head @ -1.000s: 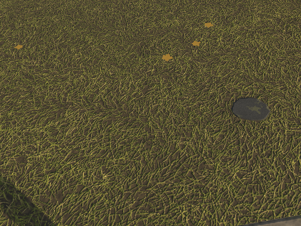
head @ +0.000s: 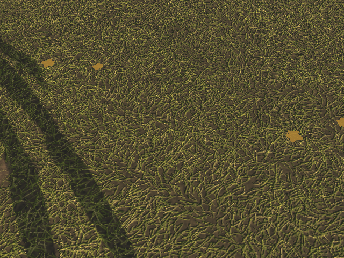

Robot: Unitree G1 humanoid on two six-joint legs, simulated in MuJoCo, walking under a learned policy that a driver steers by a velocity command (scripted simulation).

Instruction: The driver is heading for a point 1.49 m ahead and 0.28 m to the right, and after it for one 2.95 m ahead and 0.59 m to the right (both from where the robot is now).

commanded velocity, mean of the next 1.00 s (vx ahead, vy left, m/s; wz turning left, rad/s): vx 0.50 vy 0.00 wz -0.40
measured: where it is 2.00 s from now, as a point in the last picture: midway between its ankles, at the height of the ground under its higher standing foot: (234, 137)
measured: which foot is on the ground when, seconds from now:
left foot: up 0.00-0.36, down 0.38-0.88, up 0.90-1.00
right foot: down 0.00-0.40, up 0.42-0.86, down 0.88-1.00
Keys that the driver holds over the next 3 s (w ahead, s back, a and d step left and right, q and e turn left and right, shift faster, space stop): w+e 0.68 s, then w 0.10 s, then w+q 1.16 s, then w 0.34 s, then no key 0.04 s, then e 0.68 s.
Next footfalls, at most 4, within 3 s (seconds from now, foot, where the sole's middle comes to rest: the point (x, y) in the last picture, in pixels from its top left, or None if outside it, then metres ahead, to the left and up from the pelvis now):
0.38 left None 0.42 0.06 -0.76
0.88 right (257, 233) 0.56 -0.31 -0.76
1.42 left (213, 158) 0.92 -0.18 -0.76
1.90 right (249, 112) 1.20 -0.39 -0.76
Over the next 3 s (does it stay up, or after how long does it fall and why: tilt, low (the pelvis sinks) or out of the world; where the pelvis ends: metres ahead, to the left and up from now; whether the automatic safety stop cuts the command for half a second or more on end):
stays up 1.37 -0.24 0.01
